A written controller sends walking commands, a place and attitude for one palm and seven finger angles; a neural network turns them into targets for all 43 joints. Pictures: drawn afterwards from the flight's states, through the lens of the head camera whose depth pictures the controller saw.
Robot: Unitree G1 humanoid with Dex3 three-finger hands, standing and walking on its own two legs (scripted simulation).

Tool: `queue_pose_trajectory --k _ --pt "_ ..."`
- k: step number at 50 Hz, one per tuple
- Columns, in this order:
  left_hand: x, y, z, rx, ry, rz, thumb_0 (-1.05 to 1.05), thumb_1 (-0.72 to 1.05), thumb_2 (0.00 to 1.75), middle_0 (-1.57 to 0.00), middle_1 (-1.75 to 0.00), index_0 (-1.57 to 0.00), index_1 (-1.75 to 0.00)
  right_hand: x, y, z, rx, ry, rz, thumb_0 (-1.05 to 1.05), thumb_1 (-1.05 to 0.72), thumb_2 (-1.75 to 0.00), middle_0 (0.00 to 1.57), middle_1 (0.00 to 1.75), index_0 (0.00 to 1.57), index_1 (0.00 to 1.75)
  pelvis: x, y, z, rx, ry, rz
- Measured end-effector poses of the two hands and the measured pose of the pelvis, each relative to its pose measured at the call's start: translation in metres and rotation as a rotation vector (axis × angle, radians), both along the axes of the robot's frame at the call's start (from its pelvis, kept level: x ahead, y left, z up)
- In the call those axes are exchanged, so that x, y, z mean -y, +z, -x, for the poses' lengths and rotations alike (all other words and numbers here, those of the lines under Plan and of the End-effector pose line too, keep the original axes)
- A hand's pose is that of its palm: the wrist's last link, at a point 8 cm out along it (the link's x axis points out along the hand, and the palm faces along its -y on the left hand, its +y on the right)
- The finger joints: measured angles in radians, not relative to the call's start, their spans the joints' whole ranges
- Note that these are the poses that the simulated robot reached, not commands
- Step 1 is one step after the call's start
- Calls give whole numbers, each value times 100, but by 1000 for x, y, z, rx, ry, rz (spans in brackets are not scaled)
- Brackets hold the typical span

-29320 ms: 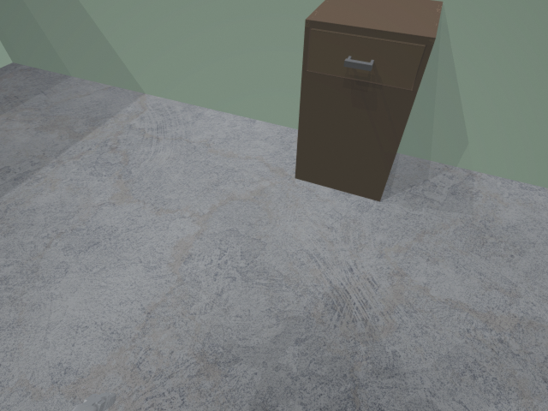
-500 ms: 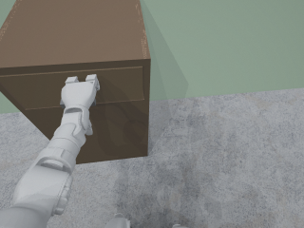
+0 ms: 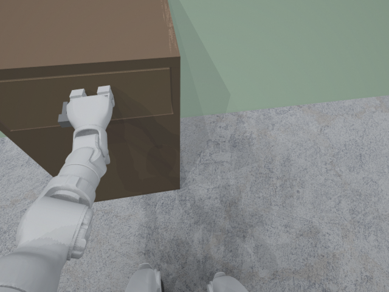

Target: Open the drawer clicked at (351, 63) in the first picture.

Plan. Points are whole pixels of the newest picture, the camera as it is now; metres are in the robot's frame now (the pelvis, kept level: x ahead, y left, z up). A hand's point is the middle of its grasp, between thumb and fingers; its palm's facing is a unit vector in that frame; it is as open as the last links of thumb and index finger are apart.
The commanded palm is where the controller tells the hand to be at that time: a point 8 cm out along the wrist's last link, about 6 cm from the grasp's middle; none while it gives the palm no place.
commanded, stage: lower the fingers behind the handle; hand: left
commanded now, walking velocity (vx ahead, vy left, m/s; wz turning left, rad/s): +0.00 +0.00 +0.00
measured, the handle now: (84, 111) +0.54 +0.22 +0.00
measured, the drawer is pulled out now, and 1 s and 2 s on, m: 0.00 0.00 0.04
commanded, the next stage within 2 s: close the thumb around the handle in 0.54 s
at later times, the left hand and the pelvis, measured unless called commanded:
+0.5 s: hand (102, 131) +0.49 +0.18 -0.02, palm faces -0.04 -0.05 -1.00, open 13.8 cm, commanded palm +0.47 +0.18 +0.03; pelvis +0.00 +0.00 -0.01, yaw +0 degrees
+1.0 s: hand (102, 131) +0.49 +0.18 -0.02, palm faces -0.03 -0.05 -1.00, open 10.3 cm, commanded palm +0.47 +0.18 +0.03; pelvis +0.01 +0.00 -0.01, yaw -1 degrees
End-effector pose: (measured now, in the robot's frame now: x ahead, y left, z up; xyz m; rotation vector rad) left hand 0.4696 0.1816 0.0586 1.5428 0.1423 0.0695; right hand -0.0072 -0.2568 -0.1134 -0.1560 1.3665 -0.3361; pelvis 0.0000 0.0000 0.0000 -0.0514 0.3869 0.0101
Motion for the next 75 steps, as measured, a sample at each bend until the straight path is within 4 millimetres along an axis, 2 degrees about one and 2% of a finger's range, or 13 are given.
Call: queue_pose_trajectory --k 6,13,25,37,45,63,75 --pt "-2 -20 2 -40 -22 31 0 -49 30 -32 -120 -31 -122 1 -4 6 -13 -6 13 1 -91 -90 20 30 21 30 -1 -6 1 -18 -8 2" --pt "-6 -26 2 37 -64 23 0 -49 30 -31 -120 -33 -122 0 -12 3 -28 4 14 1 -91 -90 20 30 21 30 -3 -14 0 -42 -6 8" --pt "0 -23 -1 5 4 19 0 -49 30 -32 -120 -33 -121 -9 -10 -14 2 12 -12 0 -91 -90 20 30 21 30 -5 -7 -2 -28 -5 7" --pt "-4 -24 -3 0 -38 29 0 -46 32 -32 -121 -33 -121 -3 -7 -8 -15 2 12 0 -91 -90 20 30 21 30 -5 -8 -6 -33 -7 6" --pt "-3 -25 -2 21 -26 20 0 -20 43 -34 -123 -33 -123 -3 -9 -7 -32 2 0 1 -91 -90 20 30 21 30 -5 -9 -7 -38 -6 7" --pt "-2 -22 -1 -8 -21 18 0 69 82 -40 -133 -39 -132 -2 -8 -19 -2 10 -10 0 -91 -90 20 30 21 30 -1 -6 -11 -27 -4 1" --pt "-2 -24 0 3 -21 5 0 72 83 -36 -135 -42 -134 2 -9 -20 -2 14 -5 0 -91 -90 20 30 21 30 0 -7 -10 -29 -3 1"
